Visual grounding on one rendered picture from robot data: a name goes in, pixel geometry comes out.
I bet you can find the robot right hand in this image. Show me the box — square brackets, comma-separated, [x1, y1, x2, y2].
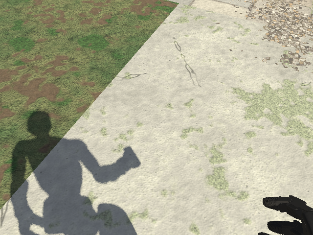
[257, 195, 313, 235]

